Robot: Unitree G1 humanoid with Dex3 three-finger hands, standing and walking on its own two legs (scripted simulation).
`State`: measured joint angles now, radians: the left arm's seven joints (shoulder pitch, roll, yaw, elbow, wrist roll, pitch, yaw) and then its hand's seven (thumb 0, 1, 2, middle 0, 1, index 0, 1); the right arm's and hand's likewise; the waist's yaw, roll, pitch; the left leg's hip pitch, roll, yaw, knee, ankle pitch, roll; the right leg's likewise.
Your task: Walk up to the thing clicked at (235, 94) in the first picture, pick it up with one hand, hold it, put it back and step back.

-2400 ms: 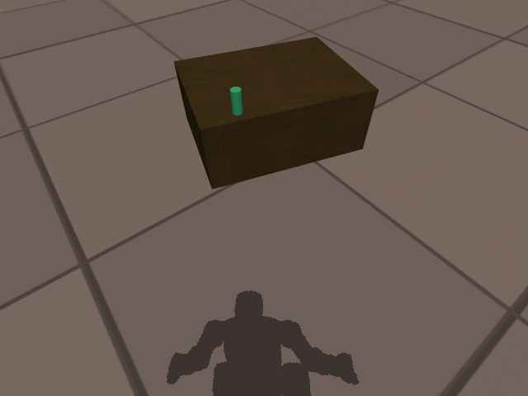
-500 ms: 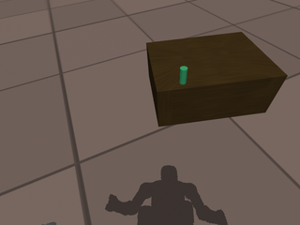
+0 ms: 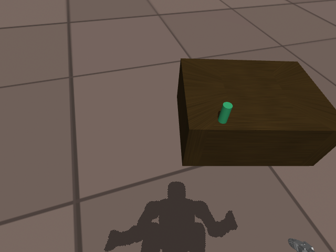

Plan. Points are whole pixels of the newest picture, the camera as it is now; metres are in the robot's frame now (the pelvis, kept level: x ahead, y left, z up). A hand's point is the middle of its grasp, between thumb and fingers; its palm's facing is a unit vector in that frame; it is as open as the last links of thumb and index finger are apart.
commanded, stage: walk up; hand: right
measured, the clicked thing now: (225, 113) +0.85 -0.27 -0.31
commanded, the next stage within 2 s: none
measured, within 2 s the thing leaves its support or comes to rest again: neither
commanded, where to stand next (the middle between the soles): +0.47 -0.04 m, yaw -3 degrees
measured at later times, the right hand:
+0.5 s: hand (293, 227) +0.24 -0.33 -0.15, palm faces -0.05 +0.95 -0.32, open 7.4 cm
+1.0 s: hand (272, 170) +0.40 -0.31 -0.12, palm faces -0.01 +0.92 -0.39, open 7.4 cm
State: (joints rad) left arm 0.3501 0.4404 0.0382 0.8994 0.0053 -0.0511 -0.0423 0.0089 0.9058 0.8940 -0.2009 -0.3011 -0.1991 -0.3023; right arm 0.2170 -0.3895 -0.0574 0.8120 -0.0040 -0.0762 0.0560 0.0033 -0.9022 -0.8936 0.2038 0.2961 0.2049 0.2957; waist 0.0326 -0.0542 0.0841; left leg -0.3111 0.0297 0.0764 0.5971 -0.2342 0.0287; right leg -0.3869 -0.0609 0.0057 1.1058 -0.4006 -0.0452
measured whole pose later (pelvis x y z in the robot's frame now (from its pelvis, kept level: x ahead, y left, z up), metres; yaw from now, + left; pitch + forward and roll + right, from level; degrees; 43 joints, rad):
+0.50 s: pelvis +0.19 -0.06 +0.01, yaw -1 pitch -3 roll +0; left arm 0.30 0.39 0.04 0.85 0.01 -0.10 -0.05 0.00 0.90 0.89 -0.20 -0.30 -0.20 -0.30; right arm 0.29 -0.43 -0.05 0.88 -0.01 -0.03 0.06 0.01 -0.90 -0.89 0.20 0.30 0.20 0.30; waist 0.02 0.07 0.08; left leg -0.46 0.07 0.01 0.99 -0.35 0.02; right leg -0.25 -0.03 -0.09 0.53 -0.23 -0.04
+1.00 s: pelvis +0.35 -0.03 +0.00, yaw -2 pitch -3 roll +0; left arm 0.30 0.43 0.04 0.89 0.01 -0.06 -0.05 0.01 0.91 0.89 -0.20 -0.30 -0.20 -0.30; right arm 0.29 -0.41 -0.04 0.83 -0.02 -0.05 0.05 0.00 -0.90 -0.89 0.21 0.30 0.21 0.30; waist -0.01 -0.03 0.09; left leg -0.23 0.06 0.10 0.56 -0.28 0.02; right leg -0.47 -0.09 -0.03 0.80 -0.33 -0.01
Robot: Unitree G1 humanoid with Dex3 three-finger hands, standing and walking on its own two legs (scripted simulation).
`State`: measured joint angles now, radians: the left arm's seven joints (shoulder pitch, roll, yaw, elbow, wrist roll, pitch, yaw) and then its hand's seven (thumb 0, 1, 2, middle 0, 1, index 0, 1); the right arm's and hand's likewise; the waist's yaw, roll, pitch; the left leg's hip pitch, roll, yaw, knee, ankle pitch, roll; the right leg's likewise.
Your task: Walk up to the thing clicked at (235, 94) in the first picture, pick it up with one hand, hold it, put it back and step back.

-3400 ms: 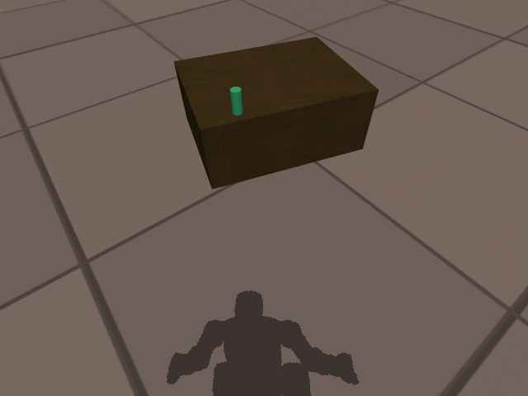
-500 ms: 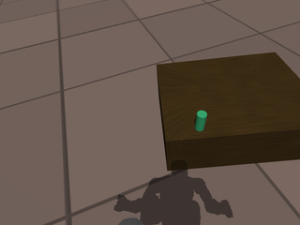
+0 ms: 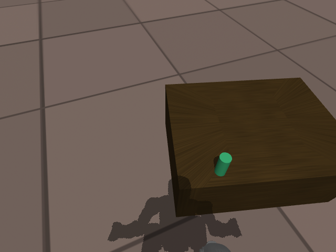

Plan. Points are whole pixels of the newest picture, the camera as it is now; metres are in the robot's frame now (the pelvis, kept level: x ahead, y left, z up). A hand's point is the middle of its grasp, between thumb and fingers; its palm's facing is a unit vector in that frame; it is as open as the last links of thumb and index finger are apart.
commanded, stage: walk up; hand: right
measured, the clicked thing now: (222, 164) +0.51 -0.22 -0.32
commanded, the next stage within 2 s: stand in 1.56 s
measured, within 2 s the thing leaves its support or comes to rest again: neither
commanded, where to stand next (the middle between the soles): +0.12 -0.01 m, yaw -1 degrees
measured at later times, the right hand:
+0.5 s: hand out of the picture +0.13 -0.25 -0.16, palm faces -0.04 +0.93 -0.35, open 7.4 cm
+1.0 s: hand (268, 238) +0.19 -0.25 -0.14, palm faces -0.04 +0.95 -0.32, open 7.4 cm
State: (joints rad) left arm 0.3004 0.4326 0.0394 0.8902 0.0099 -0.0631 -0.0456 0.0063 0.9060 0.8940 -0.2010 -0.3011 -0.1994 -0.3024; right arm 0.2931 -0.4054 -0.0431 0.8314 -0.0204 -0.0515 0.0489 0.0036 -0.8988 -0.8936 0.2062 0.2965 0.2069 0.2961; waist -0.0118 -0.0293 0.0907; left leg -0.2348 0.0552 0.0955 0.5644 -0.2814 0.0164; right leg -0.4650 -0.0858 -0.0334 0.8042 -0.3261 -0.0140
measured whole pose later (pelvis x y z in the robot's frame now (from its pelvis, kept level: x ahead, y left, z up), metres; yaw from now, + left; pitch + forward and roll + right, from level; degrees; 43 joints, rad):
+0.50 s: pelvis +0.06 +0.01 -0.01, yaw +0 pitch -2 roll +0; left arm 0.12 0.38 0.00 1.03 0.00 -0.03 -0.01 0.01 0.90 0.89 -0.20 -0.30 -0.20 -0.30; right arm 0.17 -0.36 0.00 1.05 -0.01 0.00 0.02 0.00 -0.90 -0.89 0.20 0.30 0.20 0.30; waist 0.01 -0.01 0.07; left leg -0.26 0.03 0.04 0.64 -0.34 -0.01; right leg -0.34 -0.06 -0.04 0.61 -0.23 0.03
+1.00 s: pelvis +0.08 +0.00 +0.01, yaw +1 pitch -3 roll +0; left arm 0.07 0.35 0.00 1.19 0.01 -0.02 -0.01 0.01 0.91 0.89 -0.20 -0.30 -0.20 -0.30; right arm 0.04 -0.36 -0.02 1.15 0.00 0.01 0.02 0.00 -0.90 -0.89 0.20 0.30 0.20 0.30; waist 0.03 0.01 0.06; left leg -0.10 0.02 0.03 0.36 -0.22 -0.02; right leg -0.18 -0.07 -0.06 0.36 -0.13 0.03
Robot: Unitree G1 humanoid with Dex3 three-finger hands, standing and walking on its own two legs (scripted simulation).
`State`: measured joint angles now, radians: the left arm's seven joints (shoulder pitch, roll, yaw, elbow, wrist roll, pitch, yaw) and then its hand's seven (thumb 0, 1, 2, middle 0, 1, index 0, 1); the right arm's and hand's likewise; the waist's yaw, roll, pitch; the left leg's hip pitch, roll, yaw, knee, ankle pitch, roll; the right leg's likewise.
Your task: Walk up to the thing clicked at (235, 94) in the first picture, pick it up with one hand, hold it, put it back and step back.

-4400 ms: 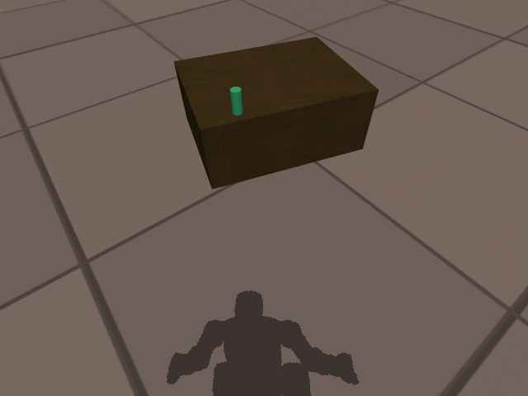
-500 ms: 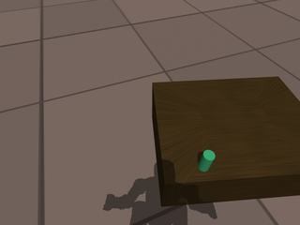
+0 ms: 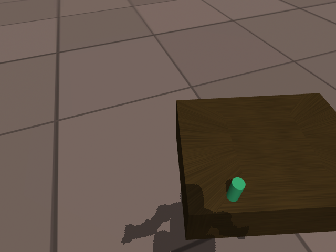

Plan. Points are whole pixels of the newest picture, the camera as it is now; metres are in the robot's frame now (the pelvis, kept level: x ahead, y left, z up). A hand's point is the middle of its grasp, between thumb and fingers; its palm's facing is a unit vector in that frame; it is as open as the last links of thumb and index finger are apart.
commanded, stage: walk up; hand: right
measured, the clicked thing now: (235, 190) +0.43 -0.22 -0.33
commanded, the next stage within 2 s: stand in 0.56 s
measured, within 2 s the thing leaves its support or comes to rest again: neither
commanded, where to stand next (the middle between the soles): +0.04 -0.01 m, yaw -2 degrees
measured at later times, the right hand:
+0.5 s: hand out of the picture +0.08 -0.26 -0.16, palm faces -0.01 +0.95 -0.33, open 7.4 cm
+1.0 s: hand out of the picture +0.09 -0.26 -0.16, palm faces -0.04 +0.94 -0.33, open 7.4 cm
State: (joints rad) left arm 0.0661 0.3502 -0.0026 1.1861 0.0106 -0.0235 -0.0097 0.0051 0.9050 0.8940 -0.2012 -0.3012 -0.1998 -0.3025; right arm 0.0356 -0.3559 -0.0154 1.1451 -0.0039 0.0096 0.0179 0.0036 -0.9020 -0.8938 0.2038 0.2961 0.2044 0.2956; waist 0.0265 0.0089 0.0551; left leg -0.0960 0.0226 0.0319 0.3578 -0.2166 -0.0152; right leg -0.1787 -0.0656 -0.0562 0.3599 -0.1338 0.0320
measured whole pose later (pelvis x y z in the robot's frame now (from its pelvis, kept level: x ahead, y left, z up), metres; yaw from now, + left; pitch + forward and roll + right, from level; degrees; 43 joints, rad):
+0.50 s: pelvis +0.01 -0.01 +0.00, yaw +0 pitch -2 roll +0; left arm 0.05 0.34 0.01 1.16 0.02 -0.02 -0.01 0.00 0.90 0.89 -0.20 -0.30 -0.20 -0.30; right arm 0.10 -0.35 -0.02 1.16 -0.01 0.01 0.01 0.00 -0.90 -0.89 0.20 0.30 0.20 0.30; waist 0.00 0.01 0.05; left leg -0.08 0.03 0.03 0.33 -0.21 -0.02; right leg -0.16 -0.05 -0.06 0.34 -0.13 0.02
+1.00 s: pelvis +0.01 -0.01 +0.00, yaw +0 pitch -2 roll +0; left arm 0.09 0.35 0.00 1.16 0.01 -0.01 -0.01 0.00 0.91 0.89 -0.20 -0.30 -0.20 -0.30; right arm 0.09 -0.35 -0.01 1.14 -0.02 0.00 0.01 0.00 -0.90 -0.89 0.20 0.30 0.20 0.30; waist 0.00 0.00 0.05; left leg -0.07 0.04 0.02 0.32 -0.21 -0.03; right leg -0.15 -0.05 -0.07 0.33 -0.14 0.02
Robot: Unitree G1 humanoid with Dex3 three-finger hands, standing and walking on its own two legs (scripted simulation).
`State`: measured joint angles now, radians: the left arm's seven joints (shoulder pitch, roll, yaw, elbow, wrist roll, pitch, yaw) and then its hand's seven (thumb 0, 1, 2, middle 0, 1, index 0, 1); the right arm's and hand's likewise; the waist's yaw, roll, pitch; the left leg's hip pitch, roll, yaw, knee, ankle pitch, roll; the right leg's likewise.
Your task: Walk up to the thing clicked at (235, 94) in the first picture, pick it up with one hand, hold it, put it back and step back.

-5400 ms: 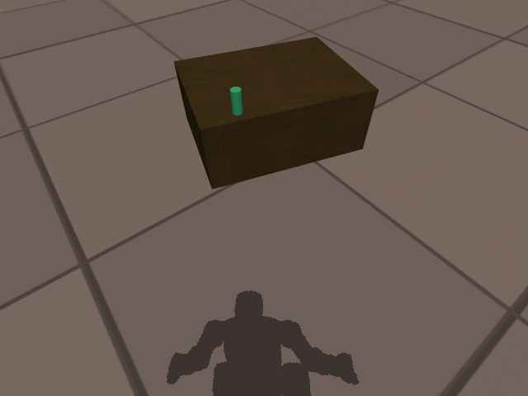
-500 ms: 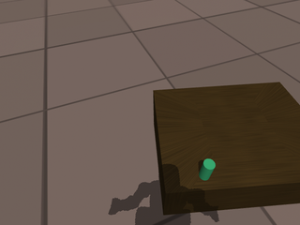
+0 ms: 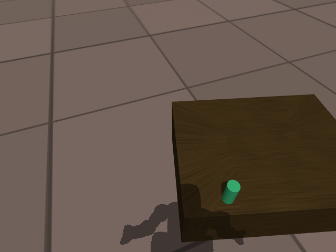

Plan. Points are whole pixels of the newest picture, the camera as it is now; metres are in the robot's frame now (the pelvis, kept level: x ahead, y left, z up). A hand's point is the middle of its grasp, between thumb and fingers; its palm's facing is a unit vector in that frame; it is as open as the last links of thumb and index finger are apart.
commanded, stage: stand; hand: right
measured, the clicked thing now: (230, 192) +0.41 -0.22 -0.33
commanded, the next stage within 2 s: go down in 1.76 s
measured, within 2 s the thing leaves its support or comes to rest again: neither
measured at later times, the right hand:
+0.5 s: hand out of the picture +0.08 -0.26 -0.16, palm faces -0.04 +0.94 -0.33, open 7.4 cm
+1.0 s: hand out of the picture +0.07 -0.26 -0.16, palm faces -0.04 +0.94 -0.33, open 7.4 cm
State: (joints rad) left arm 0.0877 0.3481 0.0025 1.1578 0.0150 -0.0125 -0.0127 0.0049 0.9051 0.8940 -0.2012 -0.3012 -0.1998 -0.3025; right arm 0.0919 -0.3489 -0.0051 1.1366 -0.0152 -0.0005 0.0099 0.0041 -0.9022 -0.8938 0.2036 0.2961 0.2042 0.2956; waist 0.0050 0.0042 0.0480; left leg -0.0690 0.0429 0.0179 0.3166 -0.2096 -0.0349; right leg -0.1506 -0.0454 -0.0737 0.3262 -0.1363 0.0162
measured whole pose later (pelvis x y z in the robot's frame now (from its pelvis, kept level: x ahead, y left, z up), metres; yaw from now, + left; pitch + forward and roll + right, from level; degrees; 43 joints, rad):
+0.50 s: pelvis +0.00 -0.01 +0.00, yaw +0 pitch -2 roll +0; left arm 0.10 0.35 0.00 1.15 0.02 -0.01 -0.01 0.00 0.91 0.89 -0.20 -0.30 -0.20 -0.30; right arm 0.11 -0.35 0.00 1.14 -0.02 0.00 0.01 0.00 -0.90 -0.89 0.20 0.30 0.20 0.30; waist 0.01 0.01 0.05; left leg -0.06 0.06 0.01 0.31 -0.21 -0.05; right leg -0.15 -0.03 -0.08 0.34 -0.15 0.00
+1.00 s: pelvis +0.01 -0.01 +0.00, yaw +0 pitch -2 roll +0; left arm 0.10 0.35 0.00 1.15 0.01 -0.01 -0.01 0.00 0.90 0.89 -0.20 -0.30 -0.20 -0.30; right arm 0.12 -0.35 0.00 1.13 -0.02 0.00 0.01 0.00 -0.90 -0.89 0.20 0.30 0.20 0.30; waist 0.01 0.01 0.05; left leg -0.06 0.06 0.01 0.31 -0.22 -0.05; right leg -0.15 -0.03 -0.08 0.34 -0.15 0.00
